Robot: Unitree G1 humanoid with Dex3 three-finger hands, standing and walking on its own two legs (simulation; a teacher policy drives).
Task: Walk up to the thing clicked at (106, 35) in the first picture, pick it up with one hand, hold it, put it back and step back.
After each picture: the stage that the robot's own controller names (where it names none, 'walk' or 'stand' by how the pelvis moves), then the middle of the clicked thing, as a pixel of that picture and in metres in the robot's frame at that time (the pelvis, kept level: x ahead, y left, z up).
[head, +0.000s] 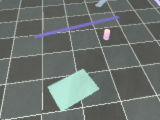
stand; (106, 34) +1.45 -0.34 -0.72
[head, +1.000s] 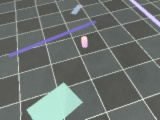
walk; (84, 42) +1.37 +0.05 -0.69
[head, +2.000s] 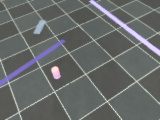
walk; (56, 72) +0.89 +0.30 -0.72
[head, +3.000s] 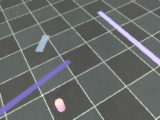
walk; (60, 105) +0.56 +0.25 -0.71
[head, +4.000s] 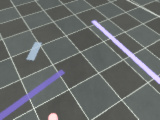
stand; out of the picture +0.47 +0.21 -0.72
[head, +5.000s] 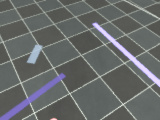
stand; out of the picture +0.43 +0.20 -0.73
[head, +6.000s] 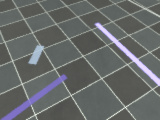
stand; out of the picture +0.41 +0.20 -0.73
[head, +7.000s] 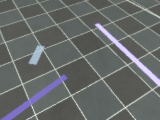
stand; out of the picture +0.41 +0.20 -0.73
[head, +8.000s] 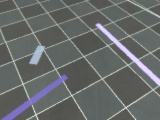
stand; out of the picture +0.41 +0.20 -0.73
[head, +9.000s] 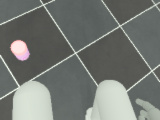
go down; (20, 51) +0.48 +0.25 -0.37
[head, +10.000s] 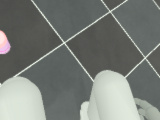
go down; out of the picture +0.47 +0.29 -0.29
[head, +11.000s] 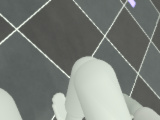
close in; out of the picture +0.45 +0.33 -0.22
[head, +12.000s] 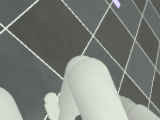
close; out of the picture +0.45 +0.34 -0.23
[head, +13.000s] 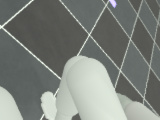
lift; out of the picture +0.43 +0.32 -0.23
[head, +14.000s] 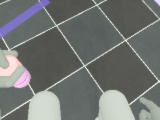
lift; (14, 73) +0.35 +0.23 -0.05
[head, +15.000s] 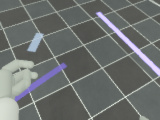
hold; out of the picture +0.15 -0.01 -0.70
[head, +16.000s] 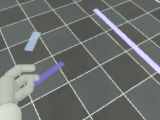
hold; out of the picture +0.21 -0.17 -0.70
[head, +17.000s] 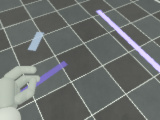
crouch; out of the picture +0.29 -0.35 -0.70
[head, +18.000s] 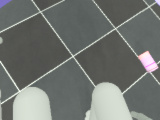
crouch; (147, 61) +0.47 -0.49 -0.41
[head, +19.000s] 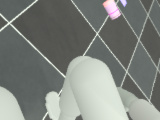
lower; (111, 9) +0.71 -0.55 -0.26
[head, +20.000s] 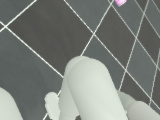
lower; out of the picture +0.87 -0.70 -0.25
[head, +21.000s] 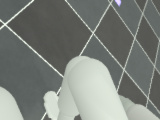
lower; out of the picture +1.01 -0.86 -0.25
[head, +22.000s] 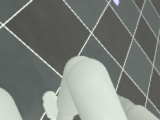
lower; out of the picture +1.14 -1.01 -0.26
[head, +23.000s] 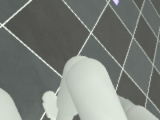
loosen; out of the picture +1.27 -1.17 -0.26
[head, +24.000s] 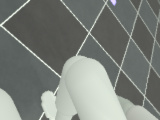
withdraw; out of the picture +1.40 -1.31 -0.26
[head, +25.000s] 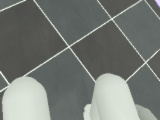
walk; out of the picture +1.30 -1.63 -0.33
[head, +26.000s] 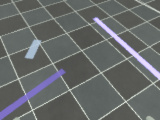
stand; out of the picture +0.87 -2.02 -0.68
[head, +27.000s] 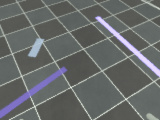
stand; out of the picture +0.93 -2.16 -0.69
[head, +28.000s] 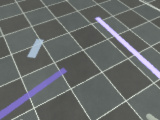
stand; out of the picture +0.98 -2.30 -0.69
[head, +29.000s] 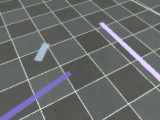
stand; out of the picture +1.06 -2.44 -0.75
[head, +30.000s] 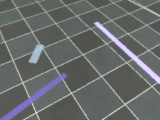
stand; out of the picture +1.13 -2.53 -0.75
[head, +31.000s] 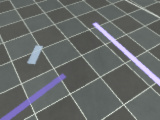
walk; out of the picture +1.18 -2.64 -0.75
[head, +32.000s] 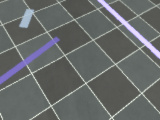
walk; out of the picture +1.54 -2.72 -0.73
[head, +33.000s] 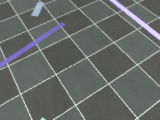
walk; out of the picture +1.92 -2.74 -0.72
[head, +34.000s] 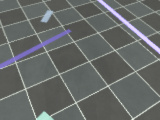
stand; out of the picture +1.83 -2.99 -0.73
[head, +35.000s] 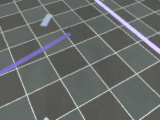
stand; out of the picture +1.86 -3.06 -0.75
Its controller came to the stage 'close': yes
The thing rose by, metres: 0.39
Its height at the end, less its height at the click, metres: -0.02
